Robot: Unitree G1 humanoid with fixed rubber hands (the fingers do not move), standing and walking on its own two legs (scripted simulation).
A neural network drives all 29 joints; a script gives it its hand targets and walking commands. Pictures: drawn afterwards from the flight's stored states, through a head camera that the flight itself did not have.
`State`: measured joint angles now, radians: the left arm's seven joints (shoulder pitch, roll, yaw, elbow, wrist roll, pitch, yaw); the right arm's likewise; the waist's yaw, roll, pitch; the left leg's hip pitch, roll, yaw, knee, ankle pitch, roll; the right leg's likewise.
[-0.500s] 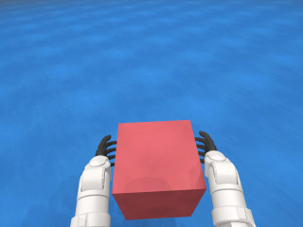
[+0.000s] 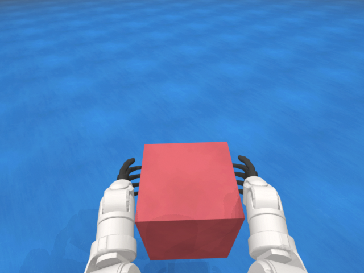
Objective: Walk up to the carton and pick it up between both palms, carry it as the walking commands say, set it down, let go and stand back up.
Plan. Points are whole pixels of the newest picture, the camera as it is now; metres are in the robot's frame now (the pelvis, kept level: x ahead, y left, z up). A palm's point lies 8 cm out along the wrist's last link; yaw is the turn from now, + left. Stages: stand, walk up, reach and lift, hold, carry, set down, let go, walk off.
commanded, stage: set down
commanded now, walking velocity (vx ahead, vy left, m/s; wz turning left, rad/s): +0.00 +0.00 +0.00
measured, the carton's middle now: (187, 203) +0.31 +0.00 -0.03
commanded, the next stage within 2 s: none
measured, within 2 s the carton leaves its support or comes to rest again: neither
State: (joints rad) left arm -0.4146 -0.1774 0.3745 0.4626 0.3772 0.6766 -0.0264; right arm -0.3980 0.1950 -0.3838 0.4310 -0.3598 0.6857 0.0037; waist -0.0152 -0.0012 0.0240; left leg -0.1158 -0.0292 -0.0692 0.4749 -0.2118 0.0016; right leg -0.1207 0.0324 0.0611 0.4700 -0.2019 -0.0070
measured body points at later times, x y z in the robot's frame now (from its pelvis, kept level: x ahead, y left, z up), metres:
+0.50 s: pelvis +0.02 +0.00 -0.01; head +0.08 +0.01 +0.44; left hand +0.35 +0.14 -0.05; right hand +0.34 -0.16 -0.05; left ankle +0.04 +0.12 -0.74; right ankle +0.05 -0.12 -0.74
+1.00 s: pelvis -0.02 +0.01 -0.08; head +0.14 +0.01 +0.34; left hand +0.37 +0.14 -0.14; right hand +0.36 -0.16 -0.14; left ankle +0.04 +0.12 -0.74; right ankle +0.05 -0.12 -0.74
